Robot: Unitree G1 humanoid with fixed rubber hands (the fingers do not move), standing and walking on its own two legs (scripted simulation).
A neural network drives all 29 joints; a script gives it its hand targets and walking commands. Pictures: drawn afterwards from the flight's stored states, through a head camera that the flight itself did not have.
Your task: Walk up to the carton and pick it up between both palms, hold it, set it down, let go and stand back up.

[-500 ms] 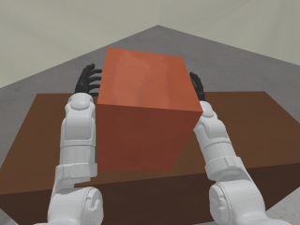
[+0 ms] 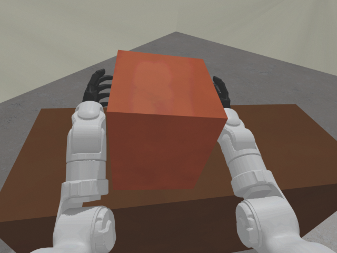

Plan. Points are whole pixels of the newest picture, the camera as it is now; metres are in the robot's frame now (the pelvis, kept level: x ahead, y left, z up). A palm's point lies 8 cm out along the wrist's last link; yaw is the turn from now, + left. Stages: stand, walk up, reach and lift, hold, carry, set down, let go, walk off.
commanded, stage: reach and lift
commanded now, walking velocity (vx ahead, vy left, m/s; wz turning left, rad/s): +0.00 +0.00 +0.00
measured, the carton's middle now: (158, 124) +0.37 +0.01 +0.16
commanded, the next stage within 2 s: hold in 0.06 s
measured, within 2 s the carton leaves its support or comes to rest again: neither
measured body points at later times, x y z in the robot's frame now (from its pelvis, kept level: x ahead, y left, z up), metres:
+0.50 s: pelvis +0.00 -0.01 +0.00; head -0.07 +0.02 +0.44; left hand +0.37 +0.15 +0.23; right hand +0.38 -0.14 +0.23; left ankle +0.04 +0.10 -0.75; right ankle -0.01 -0.10 -0.75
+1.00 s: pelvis +0.00 -0.01 +0.00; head -0.07 +0.01 +0.44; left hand +0.38 +0.14 +0.23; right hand +0.38 -0.15 +0.23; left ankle +0.04 +0.10 -0.75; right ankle -0.01 -0.10 -0.75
